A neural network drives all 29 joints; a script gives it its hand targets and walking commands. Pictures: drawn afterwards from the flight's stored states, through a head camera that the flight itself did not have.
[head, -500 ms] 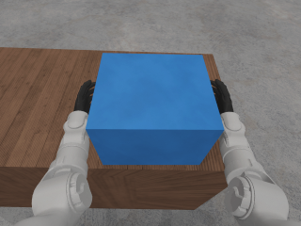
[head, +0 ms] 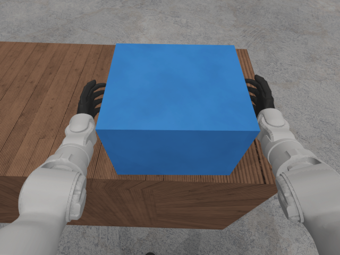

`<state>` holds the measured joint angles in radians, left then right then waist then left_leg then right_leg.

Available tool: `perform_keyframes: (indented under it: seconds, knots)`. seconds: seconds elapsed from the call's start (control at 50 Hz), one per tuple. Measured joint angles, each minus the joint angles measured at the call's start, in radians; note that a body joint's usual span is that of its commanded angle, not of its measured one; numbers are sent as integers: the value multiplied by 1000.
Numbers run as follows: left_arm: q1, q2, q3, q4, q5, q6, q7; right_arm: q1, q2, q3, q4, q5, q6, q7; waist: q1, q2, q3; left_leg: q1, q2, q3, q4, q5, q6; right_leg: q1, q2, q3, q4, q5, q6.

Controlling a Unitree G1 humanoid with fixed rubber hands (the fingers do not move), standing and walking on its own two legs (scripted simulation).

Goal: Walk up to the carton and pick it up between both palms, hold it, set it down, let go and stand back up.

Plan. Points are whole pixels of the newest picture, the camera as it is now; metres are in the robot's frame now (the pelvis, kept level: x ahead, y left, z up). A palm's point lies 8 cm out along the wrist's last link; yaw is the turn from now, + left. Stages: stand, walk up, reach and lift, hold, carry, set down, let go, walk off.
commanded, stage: set down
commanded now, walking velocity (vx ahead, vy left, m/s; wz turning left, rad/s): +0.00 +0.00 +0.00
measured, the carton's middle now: (174, 111) +0.46 +0.06 +0.06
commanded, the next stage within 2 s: none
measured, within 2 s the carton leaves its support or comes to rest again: neither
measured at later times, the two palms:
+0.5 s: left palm (68, 92) +0.42 +0.30 +0.13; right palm (291, 93) +0.47 -0.19 +0.14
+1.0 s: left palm (58, 92) +0.40 +0.30 +0.15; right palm (302, 93) +0.45 -0.19 +0.16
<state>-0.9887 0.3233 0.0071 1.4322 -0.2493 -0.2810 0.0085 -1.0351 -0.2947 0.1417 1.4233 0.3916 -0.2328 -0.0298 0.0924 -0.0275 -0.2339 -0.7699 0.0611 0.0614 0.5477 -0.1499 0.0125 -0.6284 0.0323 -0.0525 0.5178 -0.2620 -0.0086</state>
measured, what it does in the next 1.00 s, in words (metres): stands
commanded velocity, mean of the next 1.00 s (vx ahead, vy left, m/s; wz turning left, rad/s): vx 0.00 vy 0.00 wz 0.00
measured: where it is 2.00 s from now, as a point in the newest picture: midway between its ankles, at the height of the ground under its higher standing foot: outside the picture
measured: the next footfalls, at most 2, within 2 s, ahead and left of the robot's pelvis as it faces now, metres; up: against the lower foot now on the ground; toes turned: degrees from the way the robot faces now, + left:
none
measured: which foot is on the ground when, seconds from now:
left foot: down 0.00-1.00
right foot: down 0.00-1.00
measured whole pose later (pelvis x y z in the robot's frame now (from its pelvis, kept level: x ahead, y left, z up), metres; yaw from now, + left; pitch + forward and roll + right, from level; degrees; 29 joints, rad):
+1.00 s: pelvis +0.00 +0.00 +0.02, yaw +2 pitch +11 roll -2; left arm -0.85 0.48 0.00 0.86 -0.28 0.22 -0.03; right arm -0.91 -0.50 0.20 1.03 0.60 0.09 0.03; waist 0.05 -0.04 -0.10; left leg -0.48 0.04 0.05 0.38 -0.08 0.02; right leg -0.33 0.02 -0.07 0.35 -0.20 -0.01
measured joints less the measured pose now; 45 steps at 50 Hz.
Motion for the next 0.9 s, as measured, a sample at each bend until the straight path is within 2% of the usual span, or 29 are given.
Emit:
perform_keyframes:
  seconds: [0.14, 0.26, 0.36, 0.5, 0.64, 0.7, 0.8, 0.9]
  knots:
    - [0, 68, -105, -30, -109, 13, -7, 7, -76, 52, -31, 96, 21, 40, -12, -2, -29, -70, -1, -12, 23, 7, -3, -73, -1, -12, 40, -7, -6]
    - [-20, 104, -130, -83, -150, 50, -24, 7, -121, 98, -110, 159, 56, 59, -20, -3, -37, -109, -1, -16, 41, 10, -1, -116, -3, -17, 71, -13, -6]
    - [-49, 127, -143, -106, -158, 99, -26, -26, -133, 99, -110, 180, 89, 63, -31, 1, -48, -117, -3, -22, 38, 15, -2, -121, -3, -23, 65, -8, -7]
    - [-19, 143, -91, -239, -123, 210, -33, -9, -167, 112, -188, 222, 151, 56, -25, 13, -30, -35, 0, -19, 0, 22, 0, -29, 3, -18, -1, 17, -3]
    - [-47, 192, -114, -281, -167, 317, -27, -26, -205, 96, -244, 222, 246, 59, -29, 5, 6, 52, -8, -13, -51, 40, 6, 55, -3, -13, -49, 35, -1]
    - [-72, 207, -135, -294, -174, 349, -18, -54, -212, 74, -227, 208, 275, 75, -35, -1, 12, 68, -10, -17, -62, 46, 5, 75, -3, -18, -62, 39, -4]
    - [-81, 203, -144, -325, -151, 406, -17, -75, -215, 53, -188, 205, 314, 93, -44, -7, 35, 117, -16, -26, -91, 54, 3, 132, -5, -28, -100, 49, -6]
    - [2, 184, -84, -461, -100, 465, -27, 1, -223, 61, -300, 219, 321, 78, -45, -10, 84, 195, -20, -24, -127, 62, 3, 211, -7, -25, -142, 62, -2]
